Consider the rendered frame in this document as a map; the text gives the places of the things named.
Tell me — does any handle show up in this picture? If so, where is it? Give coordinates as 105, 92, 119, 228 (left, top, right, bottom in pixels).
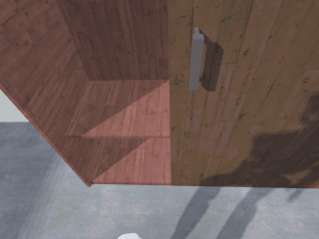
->
188, 27, 204, 90

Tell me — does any wardrobe door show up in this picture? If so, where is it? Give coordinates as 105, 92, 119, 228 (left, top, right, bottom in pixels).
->
167, 0, 319, 189

